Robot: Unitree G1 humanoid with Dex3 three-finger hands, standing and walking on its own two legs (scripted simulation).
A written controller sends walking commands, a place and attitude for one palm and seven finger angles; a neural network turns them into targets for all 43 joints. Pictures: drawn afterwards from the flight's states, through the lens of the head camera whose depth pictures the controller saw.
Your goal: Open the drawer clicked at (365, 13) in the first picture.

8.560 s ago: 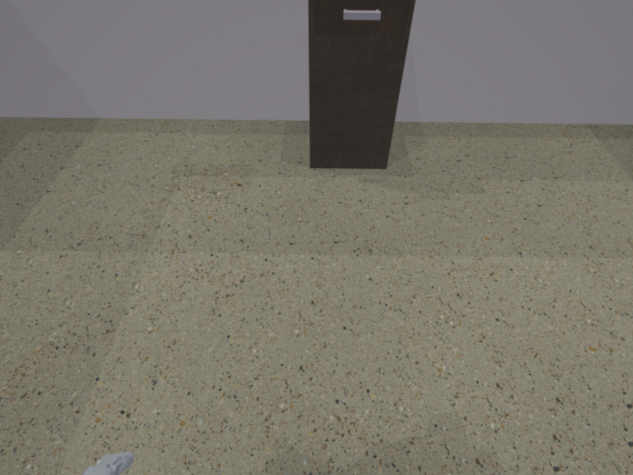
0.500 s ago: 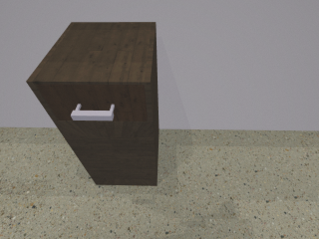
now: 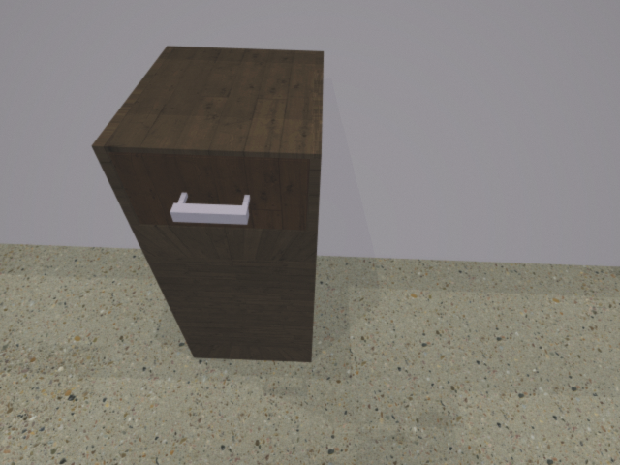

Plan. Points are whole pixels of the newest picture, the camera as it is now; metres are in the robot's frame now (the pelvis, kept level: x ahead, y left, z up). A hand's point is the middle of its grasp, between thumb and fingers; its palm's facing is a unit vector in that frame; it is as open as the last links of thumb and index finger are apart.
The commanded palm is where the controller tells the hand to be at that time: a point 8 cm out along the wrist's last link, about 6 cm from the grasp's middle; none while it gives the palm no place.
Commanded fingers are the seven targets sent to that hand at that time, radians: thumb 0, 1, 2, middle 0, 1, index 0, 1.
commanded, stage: look again from close up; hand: left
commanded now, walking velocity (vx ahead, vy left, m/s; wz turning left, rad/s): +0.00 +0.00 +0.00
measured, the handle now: (212, 205) +0.55 +0.23 -0.02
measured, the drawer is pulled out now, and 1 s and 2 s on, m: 0.00 0.00 0.00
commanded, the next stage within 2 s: raise the hand with hooked fingers in 0.18 s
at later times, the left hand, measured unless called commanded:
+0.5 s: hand (175, 392) +0.22 +0.20 -0.04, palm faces -0.04 -0.64 -0.77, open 7.6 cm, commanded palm +0.13 +0.22 -0.03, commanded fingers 0.00 0.62 0.78 -0.22 -0.48 -0.22 -0.48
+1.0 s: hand (175, 362) +0.24 +0.20 +0.00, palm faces +0.17 -0.01 -0.99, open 10.4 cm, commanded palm +0.19 +0.20 +0.04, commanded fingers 0.00 0.04 0.53 -0.26 -0.86 -0.26 -0.86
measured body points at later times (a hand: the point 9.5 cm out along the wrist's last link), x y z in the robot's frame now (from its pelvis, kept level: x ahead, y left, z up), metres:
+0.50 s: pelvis +0.02 -0.01 -0.01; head +0.02 -0.04 +0.44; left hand +0.21 +0.23 +0.01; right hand +0.12 -0.27 -0.13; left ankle -0.02 +0.09 -0.73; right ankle +0.01 -0.13 -0.73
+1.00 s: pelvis +0.00 -0.06 -0.05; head +0.04 -0.10 +0.40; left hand +0.23 +0.19 +0.05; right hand +0.25 -0.24 -0.14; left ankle -0.02 +0.09 -0.73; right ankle +0.01 -0.13 -0.73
